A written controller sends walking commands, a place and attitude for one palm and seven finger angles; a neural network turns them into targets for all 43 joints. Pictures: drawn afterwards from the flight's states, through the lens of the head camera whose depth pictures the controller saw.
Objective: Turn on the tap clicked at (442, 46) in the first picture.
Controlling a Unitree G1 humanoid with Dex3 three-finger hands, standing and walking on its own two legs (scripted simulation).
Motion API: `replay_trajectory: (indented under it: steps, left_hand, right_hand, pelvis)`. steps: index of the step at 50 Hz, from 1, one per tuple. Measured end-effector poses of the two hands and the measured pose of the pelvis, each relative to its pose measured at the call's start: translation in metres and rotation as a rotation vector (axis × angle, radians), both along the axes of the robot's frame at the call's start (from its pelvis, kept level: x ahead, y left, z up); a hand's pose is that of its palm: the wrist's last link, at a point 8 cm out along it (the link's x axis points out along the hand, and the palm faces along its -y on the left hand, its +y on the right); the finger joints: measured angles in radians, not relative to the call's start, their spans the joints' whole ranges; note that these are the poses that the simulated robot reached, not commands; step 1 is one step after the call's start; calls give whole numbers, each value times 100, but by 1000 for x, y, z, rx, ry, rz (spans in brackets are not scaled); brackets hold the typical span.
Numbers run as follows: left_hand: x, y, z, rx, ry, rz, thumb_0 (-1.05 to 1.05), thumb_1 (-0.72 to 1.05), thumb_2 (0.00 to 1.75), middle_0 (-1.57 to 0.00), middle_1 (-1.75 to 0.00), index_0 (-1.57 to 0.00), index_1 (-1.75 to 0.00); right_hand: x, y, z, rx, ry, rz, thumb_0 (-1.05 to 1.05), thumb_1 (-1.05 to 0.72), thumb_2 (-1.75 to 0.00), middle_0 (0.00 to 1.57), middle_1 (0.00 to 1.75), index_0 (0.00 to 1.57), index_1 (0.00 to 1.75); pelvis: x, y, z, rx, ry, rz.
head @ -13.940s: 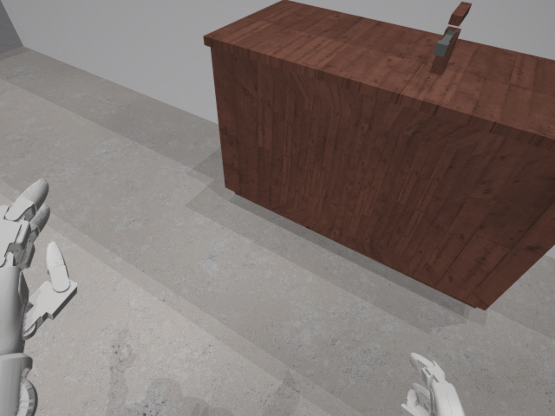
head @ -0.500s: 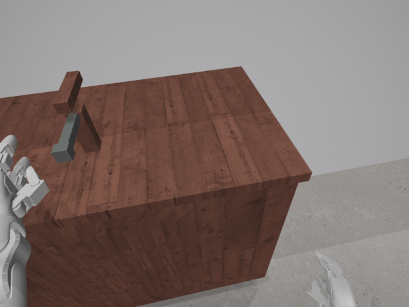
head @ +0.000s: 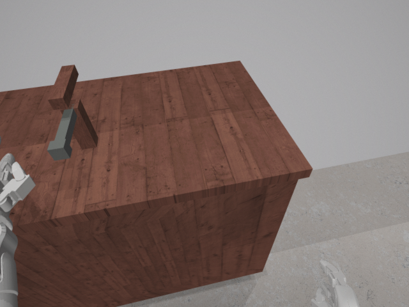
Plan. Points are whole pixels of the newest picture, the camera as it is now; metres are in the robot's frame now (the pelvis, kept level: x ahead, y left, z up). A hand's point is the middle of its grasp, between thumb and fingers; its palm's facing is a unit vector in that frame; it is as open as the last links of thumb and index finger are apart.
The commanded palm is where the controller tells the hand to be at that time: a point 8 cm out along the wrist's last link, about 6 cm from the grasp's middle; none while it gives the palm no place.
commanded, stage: reach beside the lever's end, fingers flat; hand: left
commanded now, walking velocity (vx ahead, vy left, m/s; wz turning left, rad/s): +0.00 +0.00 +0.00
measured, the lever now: (60, 149) +0.33 +0.31 +0.16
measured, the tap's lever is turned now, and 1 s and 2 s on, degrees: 0 0 11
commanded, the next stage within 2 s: push the lever round in 0.26 s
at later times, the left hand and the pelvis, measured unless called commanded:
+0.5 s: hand (39, 176) +0.28 +0.33 +0.14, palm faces +0.53 -0.84 -0.09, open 7.8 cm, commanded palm +0.23 +0.36 +0.14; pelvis +0.00 +0.01 +0.00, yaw +0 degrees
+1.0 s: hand (56, 179) +0.27 +0.29 +0.14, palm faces +0.54 -0.84 -0.08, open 7.8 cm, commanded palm +0.23 +0.33 +0.14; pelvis +0.01 +0.00 +0.00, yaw +0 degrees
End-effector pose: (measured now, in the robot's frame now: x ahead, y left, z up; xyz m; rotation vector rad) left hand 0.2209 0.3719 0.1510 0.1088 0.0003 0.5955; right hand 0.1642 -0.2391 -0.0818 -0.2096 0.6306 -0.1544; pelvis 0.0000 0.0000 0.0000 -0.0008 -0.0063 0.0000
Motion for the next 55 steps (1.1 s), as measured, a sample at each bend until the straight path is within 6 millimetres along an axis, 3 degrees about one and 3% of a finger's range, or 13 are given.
replay_trajectory:
  steps: [9, 19, 34, 55]
  left_hand:
    - [13, -5, -8, -19, 11, -27, 2, 90, 90, -15, -15, -16, -15]
    - [8, 4, -5, -5, -3, -1, 2, 90, 90, -15, -15, -16, -15]
    - [18, -22, -7, -16, -6, -30, 2, 90, 90, -15, -15, -16, -15]
    - [9, -50, -2, -10, -27, -32, 2, 90, 90, -15, -15, -16, -15]
  right_hand:
    - [-8, 2, -1, 4, 10, -17, 2, -91, -89, 21, 30, 20, 30]
    - [-10, 4, -3, 5, 26, -13, 2, -91, -89, 21, 30, 20, 30]
    - [9, 11, 3, 24, -19, 9, 2, -91, -89, 21, 30, 20, 30]
    - [16, 4, 3, 35, -28, 22, 2, -91, -89, 21, 30, 20, 30]
  pelvis:
    - [0, 3, 0, 1, 11, -8]
    - [1, 6, 0, -2, 13, -7]
    - [5, 4, 0, 3, 13, -10]
    - [4, -6, 0, 7, -6, -5]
